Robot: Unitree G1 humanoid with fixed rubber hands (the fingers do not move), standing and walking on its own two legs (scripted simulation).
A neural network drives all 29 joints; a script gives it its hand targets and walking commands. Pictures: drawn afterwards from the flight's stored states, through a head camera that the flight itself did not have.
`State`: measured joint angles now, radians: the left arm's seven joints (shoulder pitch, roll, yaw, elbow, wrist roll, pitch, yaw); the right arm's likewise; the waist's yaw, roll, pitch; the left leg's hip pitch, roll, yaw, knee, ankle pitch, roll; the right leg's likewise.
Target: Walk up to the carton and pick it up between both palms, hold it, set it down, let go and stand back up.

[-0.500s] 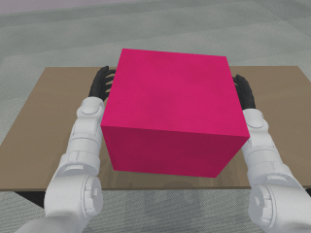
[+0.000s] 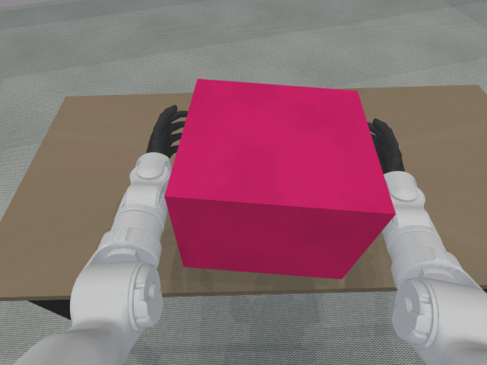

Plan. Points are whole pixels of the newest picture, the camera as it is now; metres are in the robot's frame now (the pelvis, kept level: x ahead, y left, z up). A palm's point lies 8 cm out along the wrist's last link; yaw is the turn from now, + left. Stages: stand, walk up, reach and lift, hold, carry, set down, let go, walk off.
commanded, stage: set down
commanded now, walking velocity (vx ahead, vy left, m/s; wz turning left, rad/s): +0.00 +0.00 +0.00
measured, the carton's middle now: (269, 179) +0.42 +0.01 +0.05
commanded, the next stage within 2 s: none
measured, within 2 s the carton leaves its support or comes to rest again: rests again in 0.56 s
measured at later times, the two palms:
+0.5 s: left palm (161, 158) +0.44 +0.20 +0.07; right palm (378, 169) +0.44 -0.18 +0.07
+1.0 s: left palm (161, 163) +0.44 +0.20 +0.06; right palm (377, 169) +0.44 -0.17 +0.07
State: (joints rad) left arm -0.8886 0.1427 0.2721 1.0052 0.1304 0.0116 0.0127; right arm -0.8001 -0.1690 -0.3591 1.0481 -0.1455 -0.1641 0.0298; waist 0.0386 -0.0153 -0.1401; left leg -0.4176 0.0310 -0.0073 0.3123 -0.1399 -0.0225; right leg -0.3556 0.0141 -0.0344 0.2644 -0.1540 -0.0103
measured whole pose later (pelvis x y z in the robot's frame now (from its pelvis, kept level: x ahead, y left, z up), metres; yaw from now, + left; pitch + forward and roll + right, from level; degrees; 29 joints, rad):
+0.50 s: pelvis +0.00 +0.00 +0.00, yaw +0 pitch +19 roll -1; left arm -0.94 0.17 0.30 1.14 0.13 -0.11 0.01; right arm -0.87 -0.15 -0.46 1.13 -0.22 -0.23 0.04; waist 0.03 -0.03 -0.17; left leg -0.53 0.03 0.01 0.32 -0.13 -0.02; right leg -0.47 0.01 -0.04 0.29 -0.15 -0.01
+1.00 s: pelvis -0.01 +0.00 +0.00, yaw -1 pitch +19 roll -1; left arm -0.98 0.19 0.33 1.22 0.14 -0.18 0.01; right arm -0.91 -0.15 -0.50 1.14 -0.26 -0.25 0.06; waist 0.04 -0.03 -0.14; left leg -0.53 0.04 0.03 0.31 -0.11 -0.01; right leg -0.49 0.00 -0.04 0.29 -0.13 -0.01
